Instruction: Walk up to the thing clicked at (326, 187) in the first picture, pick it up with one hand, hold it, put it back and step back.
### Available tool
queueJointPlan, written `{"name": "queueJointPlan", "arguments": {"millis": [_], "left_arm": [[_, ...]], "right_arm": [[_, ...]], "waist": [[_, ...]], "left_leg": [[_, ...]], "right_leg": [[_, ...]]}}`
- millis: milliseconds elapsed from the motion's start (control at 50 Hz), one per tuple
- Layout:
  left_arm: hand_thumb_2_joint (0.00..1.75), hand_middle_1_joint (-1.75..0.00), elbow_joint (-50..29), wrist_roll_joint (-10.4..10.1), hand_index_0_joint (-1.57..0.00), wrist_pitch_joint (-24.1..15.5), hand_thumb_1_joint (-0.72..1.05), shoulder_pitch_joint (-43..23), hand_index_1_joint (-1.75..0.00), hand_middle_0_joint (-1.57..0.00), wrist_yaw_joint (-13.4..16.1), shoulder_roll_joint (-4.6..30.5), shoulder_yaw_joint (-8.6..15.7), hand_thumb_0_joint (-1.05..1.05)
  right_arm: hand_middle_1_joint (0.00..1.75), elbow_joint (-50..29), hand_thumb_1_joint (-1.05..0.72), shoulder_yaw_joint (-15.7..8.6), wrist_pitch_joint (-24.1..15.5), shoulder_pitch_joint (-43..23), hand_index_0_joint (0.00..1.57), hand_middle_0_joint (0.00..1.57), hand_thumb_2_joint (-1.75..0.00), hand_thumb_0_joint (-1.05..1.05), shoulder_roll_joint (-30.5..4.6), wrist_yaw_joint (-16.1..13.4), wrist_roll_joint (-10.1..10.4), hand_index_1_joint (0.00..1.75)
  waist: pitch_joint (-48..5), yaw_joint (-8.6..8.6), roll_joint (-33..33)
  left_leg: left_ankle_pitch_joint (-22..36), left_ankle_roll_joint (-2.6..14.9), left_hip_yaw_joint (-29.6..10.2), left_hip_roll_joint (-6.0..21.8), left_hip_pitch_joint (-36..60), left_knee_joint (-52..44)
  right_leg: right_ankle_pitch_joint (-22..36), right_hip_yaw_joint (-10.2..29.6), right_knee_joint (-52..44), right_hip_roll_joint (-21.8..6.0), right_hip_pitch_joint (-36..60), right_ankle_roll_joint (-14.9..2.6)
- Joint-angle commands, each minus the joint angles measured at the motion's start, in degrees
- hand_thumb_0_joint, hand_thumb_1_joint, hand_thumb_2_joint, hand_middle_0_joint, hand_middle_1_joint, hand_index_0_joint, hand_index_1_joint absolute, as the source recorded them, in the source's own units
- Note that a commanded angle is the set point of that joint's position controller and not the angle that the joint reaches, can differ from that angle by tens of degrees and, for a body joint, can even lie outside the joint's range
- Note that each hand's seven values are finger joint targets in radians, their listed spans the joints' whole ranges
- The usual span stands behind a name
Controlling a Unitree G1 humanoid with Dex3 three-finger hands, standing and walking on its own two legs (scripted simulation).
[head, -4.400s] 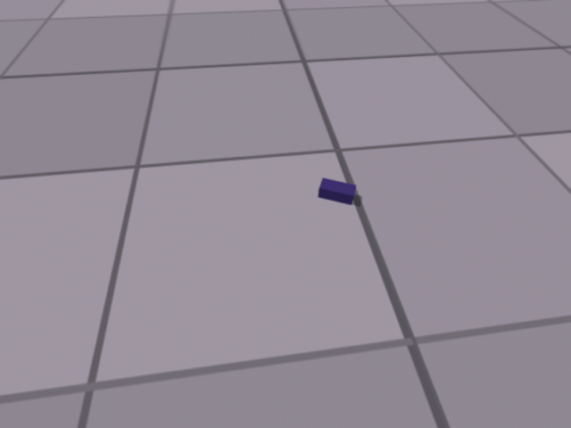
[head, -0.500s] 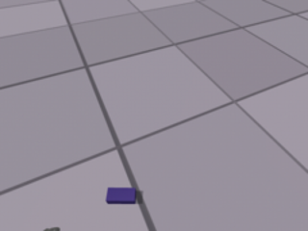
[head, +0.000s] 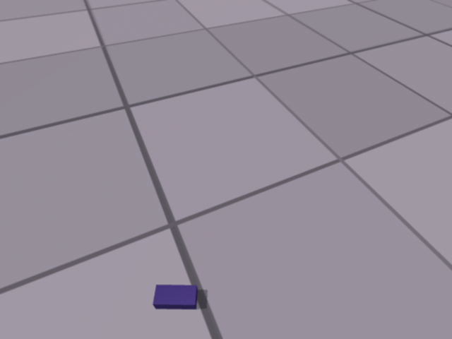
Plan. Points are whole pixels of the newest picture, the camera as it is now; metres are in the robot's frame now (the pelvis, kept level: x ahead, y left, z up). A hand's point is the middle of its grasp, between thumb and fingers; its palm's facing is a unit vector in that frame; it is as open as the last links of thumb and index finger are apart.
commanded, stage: walk up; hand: left
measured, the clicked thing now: (176, 297) +0.41 +0.21 -0.75
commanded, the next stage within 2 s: stand in 0.46 s
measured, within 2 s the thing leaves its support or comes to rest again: neither
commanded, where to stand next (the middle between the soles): +0.02 -0.01 m, yaw +0 degrees
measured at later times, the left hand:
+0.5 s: hand out of the picture +0.09 +0.26 -0.16, palm faces +0.01 -0.95 -0.32, open 7.4 cm
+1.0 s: hand out of the picture +0.08 +0.26 -0.15, palm faces -0.01 -0.94 -0.34, open 7.4 cm
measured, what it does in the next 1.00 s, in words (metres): stands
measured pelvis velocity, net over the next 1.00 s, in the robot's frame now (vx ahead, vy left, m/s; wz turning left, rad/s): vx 0.00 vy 0.00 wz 0.01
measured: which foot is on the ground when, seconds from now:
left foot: down 0.00-1.00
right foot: down 0.00-1.00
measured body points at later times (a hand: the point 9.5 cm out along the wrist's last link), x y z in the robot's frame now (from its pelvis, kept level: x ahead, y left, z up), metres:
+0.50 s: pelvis +0.01 +0.01 +0.00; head +0.02 +0.01 +0.45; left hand +0.09 +0.31 -0.13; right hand +0.10 -0.29 -0.13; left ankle +0.02 +0.13 -0.75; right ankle +0.00 -0.13 -0.75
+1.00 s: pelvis +0.00 +0.00 +0.00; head +0.01 +0.00 +0.45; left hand +0.08 +0.30 -0.13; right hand +0.09 -0.30 -0.13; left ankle +0.02 +0.13 -0.75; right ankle +0.00 -0.13 -0.75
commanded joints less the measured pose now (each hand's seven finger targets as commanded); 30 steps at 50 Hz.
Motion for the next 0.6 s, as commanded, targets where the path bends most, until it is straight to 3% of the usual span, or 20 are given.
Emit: {"name": "queueJointPlan", "arguments": {"millis": [0, 420, 460, 580], "left_arm": [[0.90, -0.30, -3.58, 0.33, -0.20, -1.53, 0.90, -3.85, -0.30, -0.20, 1.06, 12.12, 2.19, 0.00], [0.90, -0.30, -3.64, 0.42, -0.20, -1.15, 0.90, -1.91, -0.30, -0.20, 1.17, 11.42, 2.41, 0.00], [0.90, -0.30, -4.19, 0.45, -0.20, -1.62, 0.90, -1.44, -0.30, -0.20, 1.48, 11.73, 2.23, 0.00], [0.90, -0.30, -4.67, 0.33, -0.20, -1.62, 0.90, -1.48, -0.30, -0.20, 1.49, 11.80, 2.12, 0.00]], "right_arm": [[0.30, -3.29, -0.90, -2.37, -1.26, -3.38, 0.20, 0.20, -0.90, 0.00, -12.14, -1.10, -0.20, 0.30], [0.30, -3.61, -0.90, -2.55, -1.34, -2.92, 0.20, 0.20, -0.90, 0.00, -11.45, -1.32, -0.24, 0.30], [0.30, -4.39, -0.90, -2.68, -1.17, -3.55, 0.20, 0.20, -0.90, 0.00, -11.38, -1.32, -0.47, 0.30], [0.30, -4.63, -0.90, -2.61, -1.01, -3.02, 0.20, 0.20, -0.90, 0.00, -11.29, -1.24, -0.43, 0.30]], "waist": [[-4.85, -0.38, -0.19], [-5.18, 0.02, 0.32], [-5.15, 0.02, 0.44], [-6.27, -0.07, 0.24]], "left_leg": [[4.62, 2.49, -4.45, 4.95, 1.43, -3.94], [8.39, 2.38, -4.76, 5.13, 2.03, -4.81], [13.83, 1.87, -5.26, 5.99, 3.40, -3.92], [12.05, 1.77, -5.08, 5.91, 3.50, -4.57]], "right_leg": [[3.82, 5.00, -4.78, -6.31, 0.12, -1.44], [6.66, 4.37, -3.87, -6.49, 1.44, -1.00], [10.08, 4.73, -3.87, -7.07, 1.30, -0.93], [9.22, 4.71, -4.04, -7.19, 2.70, -0.95]]}}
